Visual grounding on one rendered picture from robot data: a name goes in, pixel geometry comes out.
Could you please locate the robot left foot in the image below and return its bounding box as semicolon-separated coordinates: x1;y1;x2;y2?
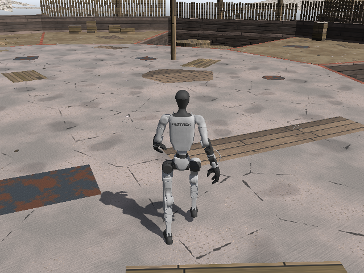
163;229;173;245

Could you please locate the robot left upper arm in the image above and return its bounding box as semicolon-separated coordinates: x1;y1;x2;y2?
154;114;171;143

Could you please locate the robot right hand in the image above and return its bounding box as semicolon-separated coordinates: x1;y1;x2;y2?
207;167;220;184

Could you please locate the humanoid robot head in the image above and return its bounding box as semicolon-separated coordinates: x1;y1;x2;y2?
172;90;192;117

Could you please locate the left robot forearm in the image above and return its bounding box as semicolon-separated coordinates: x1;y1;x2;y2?
153;134;160;147

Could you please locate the right robot forearm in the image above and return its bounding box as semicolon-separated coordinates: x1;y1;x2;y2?
204;138;218;168

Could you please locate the robot right upper arm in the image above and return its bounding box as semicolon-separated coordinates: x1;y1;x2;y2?
194;115;209;147

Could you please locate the robot left hand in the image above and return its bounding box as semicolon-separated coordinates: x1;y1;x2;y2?
153;143;167;153

